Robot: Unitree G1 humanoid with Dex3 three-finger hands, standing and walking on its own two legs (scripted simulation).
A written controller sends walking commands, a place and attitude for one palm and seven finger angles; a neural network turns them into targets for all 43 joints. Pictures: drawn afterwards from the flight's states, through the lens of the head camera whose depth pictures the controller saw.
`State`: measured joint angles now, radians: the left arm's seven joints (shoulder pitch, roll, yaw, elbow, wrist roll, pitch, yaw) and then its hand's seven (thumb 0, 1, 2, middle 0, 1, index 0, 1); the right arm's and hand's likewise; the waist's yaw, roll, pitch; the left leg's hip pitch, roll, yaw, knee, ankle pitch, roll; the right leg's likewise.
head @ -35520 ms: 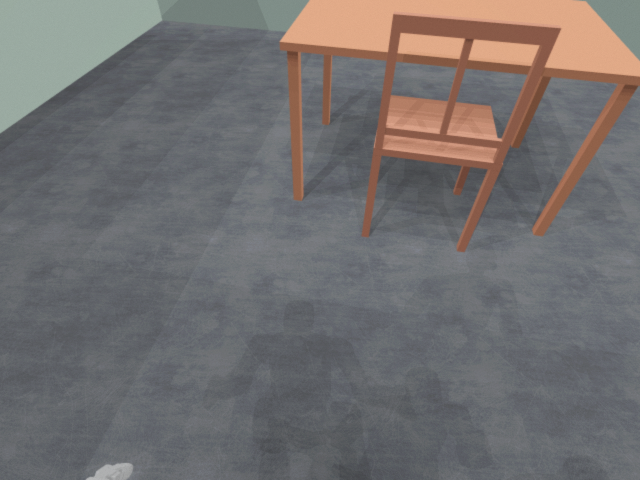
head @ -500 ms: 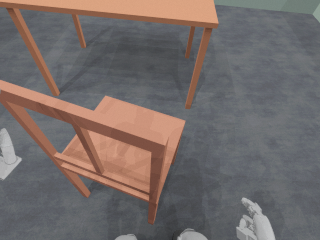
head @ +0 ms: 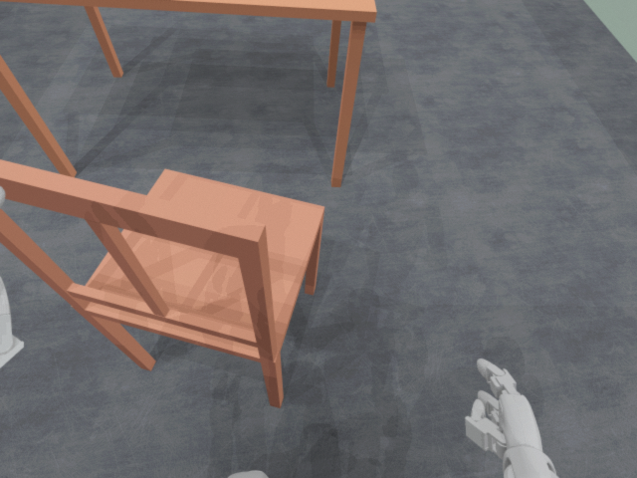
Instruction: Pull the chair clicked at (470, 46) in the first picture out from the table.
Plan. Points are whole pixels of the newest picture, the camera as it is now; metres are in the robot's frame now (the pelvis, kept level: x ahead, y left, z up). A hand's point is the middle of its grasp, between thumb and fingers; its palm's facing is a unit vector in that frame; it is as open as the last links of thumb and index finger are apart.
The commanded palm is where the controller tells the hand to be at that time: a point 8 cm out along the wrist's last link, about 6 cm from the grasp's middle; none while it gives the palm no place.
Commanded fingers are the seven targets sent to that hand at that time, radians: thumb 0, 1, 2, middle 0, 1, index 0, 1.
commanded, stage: step back with the hand held close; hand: left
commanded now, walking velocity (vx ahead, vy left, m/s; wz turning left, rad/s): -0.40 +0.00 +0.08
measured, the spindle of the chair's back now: (135, 272) +0.39 +0.31 -0.08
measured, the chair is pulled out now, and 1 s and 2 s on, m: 0.67 0.67 0.67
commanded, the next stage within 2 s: stop stepping back and stand still in 0.02 s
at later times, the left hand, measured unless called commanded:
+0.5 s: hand out of the picture +0.03 +0.23 +0.17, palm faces +0.54 -0.76 -0.35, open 7.4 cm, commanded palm -0.03 +0.26 +0.17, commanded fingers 0.00 0.90 0.90 -0.20 -0.30 -0.20 -0.30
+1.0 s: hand out of the picture -0.05 +0.22 +0.16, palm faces +0.52 -0.79 -0.33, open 7.5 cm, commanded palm -0.11 +0.26 +0.17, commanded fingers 0.00 0.90 0.90 -0.20 -0.30 -0.20 -0.30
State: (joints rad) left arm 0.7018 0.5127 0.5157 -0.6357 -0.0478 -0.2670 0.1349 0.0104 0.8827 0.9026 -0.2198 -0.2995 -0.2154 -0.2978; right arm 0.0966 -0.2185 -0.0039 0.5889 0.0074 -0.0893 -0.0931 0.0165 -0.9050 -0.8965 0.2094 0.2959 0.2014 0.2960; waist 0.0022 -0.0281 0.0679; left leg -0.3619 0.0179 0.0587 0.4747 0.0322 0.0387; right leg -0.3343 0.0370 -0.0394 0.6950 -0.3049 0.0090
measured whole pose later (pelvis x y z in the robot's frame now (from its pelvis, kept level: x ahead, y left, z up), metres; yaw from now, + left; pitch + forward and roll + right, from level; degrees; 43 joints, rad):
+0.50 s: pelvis -0.15 -0.05 -0.02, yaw +4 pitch -2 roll +0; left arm 0.47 0.41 0.43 -0.53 -0.01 -0.17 0.17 0.01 0.88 0.90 -0.21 -0.30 -0.21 -0.30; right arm 0.29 -0.23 -0.01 0.63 -0.01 -0.12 -0.09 0.02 -0.91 -0.90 0.21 0.30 0.20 0.30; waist -0.02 -0.08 -0.05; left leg -0.22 0.01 0.03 0.59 -0.40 0.04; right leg -0.48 -0.13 -0.11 0.67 -0.35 0.02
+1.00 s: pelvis -0.22 -0.05 -0.01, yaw +5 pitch -2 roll +0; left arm 0.50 0.37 0.37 -0.52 -0.01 -0.19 0.16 0.02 0.89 0.90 -0.21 -0.30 -0.21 -0.30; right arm 0.28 -0.21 0.01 0.63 -0.01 -0.14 -0.09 0.02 -0.91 -0.90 0.21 0.30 0.20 0.30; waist 0.00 -0.08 -0.04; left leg -0.27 0.03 0.06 0.55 -0.28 0.05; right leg -0.34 -0.02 -0.12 0.67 -0.41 -0.05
